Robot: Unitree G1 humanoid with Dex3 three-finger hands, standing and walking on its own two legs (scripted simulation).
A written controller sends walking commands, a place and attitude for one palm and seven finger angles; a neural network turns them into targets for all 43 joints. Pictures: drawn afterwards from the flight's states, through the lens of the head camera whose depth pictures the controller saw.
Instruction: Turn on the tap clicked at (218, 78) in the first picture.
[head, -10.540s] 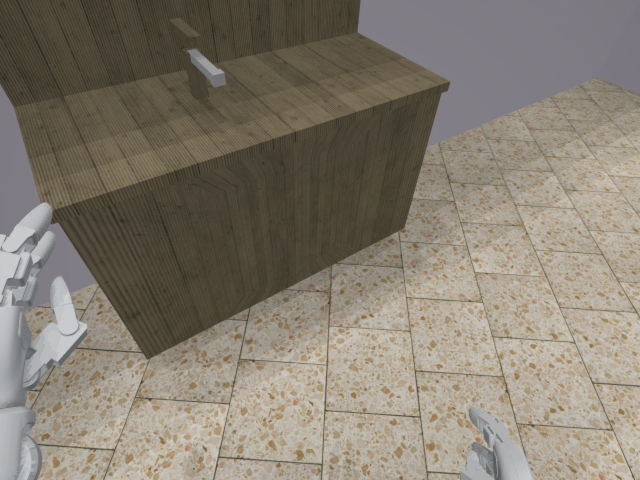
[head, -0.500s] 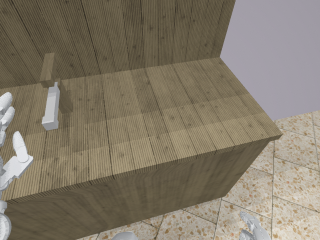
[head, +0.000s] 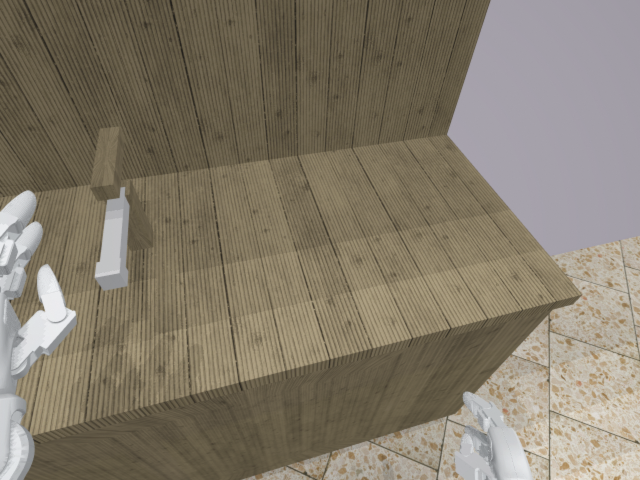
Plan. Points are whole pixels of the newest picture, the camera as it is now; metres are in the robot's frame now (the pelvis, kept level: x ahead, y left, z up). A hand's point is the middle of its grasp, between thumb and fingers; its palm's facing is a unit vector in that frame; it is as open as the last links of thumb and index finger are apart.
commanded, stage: come to a stop and stand still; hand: left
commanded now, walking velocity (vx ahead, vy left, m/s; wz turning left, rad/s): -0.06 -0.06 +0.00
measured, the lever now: (112, 274) +0.32 +0.30 +0.07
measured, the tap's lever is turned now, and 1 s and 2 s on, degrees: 0 0 0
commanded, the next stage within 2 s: look again from close up in 1.16 s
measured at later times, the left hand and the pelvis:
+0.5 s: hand (70, 345) +0.20 +0.26 +0.14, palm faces +0.26 -0.86 -0.44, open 7.4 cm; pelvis -0.03 +0.02 +0.00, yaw -2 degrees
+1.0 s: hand (37, 310) +0.22 +0.29 +0.16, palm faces +0.35 -0.85 -0.39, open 7.4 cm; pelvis -0.01 +0.04 +0.00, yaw +0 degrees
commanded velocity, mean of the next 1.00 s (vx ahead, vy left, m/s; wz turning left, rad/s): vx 0.00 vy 0.00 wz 0.00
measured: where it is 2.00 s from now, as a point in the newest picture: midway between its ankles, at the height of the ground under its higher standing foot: outside the picture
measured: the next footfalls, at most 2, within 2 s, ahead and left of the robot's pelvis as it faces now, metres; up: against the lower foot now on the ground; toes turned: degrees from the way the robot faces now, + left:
none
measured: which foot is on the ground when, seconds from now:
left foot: down 0.00-1.00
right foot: down 0.00-1.00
